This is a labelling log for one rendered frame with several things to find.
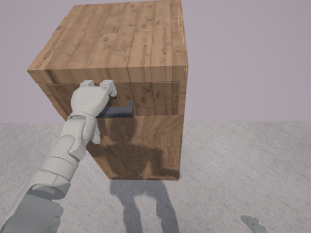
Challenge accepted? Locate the right robot hand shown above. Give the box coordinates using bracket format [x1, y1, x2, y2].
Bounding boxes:
[240, 215, 269, 233]

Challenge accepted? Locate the cabinet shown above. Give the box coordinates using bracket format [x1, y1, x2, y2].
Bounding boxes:
[26, 0, 189, 181]

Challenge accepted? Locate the handle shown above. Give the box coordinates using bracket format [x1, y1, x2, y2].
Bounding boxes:
[97, 100, 134, 118]

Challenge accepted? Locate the left robot hand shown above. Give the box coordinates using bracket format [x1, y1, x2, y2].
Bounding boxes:
[71, 80, 117, 144]

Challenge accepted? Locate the robot left upper arm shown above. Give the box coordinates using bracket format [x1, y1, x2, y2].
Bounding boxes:
[2, 194, 64, 233]

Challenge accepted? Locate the drawer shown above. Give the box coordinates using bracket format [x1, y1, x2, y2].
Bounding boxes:
[46, 81, 179, 116]

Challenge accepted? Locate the left robot forearm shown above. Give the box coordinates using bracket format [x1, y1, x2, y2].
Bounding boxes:
[0, 111, 96, 233]

